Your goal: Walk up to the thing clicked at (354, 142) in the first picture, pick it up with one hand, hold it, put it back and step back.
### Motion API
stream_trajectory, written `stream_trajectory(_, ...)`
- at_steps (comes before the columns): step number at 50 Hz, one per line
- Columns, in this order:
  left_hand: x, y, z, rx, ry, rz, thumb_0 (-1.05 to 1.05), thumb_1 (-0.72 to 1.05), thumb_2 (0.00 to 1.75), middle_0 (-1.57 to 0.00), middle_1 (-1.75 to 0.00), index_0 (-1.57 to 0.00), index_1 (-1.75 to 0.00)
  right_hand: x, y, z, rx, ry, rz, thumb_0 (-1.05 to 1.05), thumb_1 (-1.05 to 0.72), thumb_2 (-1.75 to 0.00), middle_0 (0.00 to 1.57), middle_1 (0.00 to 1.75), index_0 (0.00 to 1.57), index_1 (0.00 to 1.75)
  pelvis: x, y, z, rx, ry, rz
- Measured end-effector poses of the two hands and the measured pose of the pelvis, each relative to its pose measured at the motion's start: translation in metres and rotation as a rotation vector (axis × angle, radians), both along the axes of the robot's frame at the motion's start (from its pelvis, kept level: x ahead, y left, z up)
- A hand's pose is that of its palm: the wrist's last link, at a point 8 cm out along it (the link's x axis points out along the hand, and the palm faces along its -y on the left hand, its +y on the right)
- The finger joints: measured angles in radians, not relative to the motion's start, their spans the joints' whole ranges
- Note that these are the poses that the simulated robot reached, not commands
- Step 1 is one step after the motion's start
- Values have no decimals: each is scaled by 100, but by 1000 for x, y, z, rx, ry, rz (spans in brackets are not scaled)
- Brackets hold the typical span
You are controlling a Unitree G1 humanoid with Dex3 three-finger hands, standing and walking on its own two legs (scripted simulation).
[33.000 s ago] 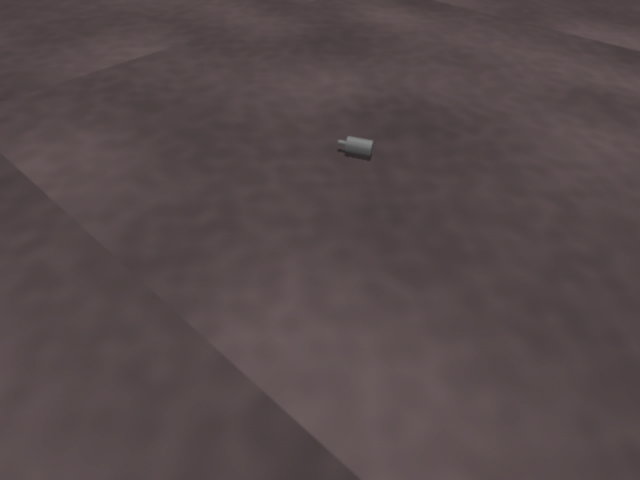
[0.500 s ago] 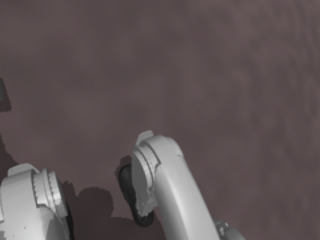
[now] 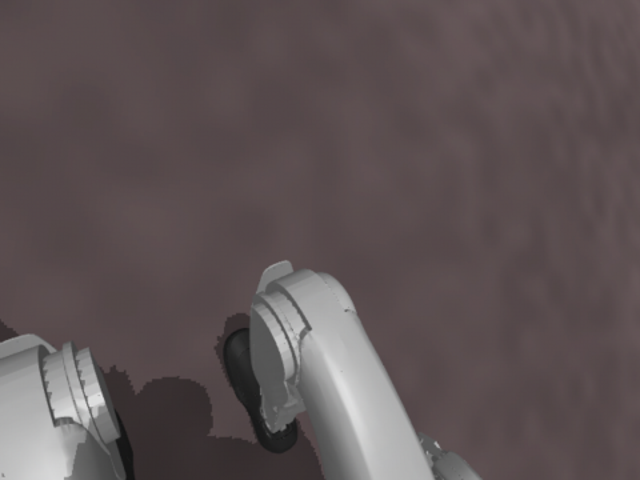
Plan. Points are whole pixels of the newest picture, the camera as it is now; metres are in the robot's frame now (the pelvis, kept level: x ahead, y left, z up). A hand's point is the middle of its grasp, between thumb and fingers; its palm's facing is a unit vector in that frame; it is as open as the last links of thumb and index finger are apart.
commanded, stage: rest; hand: left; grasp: from above
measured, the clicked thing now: out of the picture +0.48 +0.34 -0.27
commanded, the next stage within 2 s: open in 0.04 s
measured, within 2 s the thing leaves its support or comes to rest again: rests again in 0.52 s
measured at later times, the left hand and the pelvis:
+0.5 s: hand out of the picture +0.48 +0.32 -0.23, palm faces -0.43 -0.10 -0.90, open 11.7 cm; pelvis -0.01 +0.00 +0.00, yaw -1 degrees
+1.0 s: hand out of the picture +0.48 +0.32 -0.24, palm faces -0.45 -0.11 -0.89, open 13.6 cm; pelvis -0.01 +0.00 +0.00, yaw -1 degrees
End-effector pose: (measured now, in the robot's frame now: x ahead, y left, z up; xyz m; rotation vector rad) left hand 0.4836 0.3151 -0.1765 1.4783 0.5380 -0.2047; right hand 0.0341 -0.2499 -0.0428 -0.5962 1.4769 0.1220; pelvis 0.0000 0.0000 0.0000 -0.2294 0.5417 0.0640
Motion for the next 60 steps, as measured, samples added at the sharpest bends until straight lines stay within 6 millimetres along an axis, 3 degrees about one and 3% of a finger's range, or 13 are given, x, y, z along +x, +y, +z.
stream_trajectory(12, 0, 1, 0, -4, 5, 6, 0, -8, 39, -67, -49, -68, -48, 1, 1, 4, 2, -19, 26, 0, -90, -90, 20, 30, 20, 30, -3, 0, 0, -6, -15, -2)
stream_trajectory(21, -1, 0, 1, -3, -1, -2, 0, -11, 54, -55, -62, -56, -60, -3, -2, 6, -4, -15, 38, 0, -90, -89, 20, 30, 20, 30, -5, 0, 0, -7, -29, -5)
stream_trajectory(40, 4, 7, 0, 4, -3, 29, 0, -34, 83, -22, -89, -24, -88, -7, 4, 8, -7, -6, 26, 0, -90, -90, 20, 30, 20, 30, -4, 2, 0, -18, -23, -8)
stream_trajectory(60, 3, 9, 1, -1, -5, 4, 0, -47, 99, -10, -103, -11, -103, -9, -3, 9, -29, 16, 39, 0, -90, -90, 20, 30, 20, 30, -6, 0, -1, -19, -35, -10)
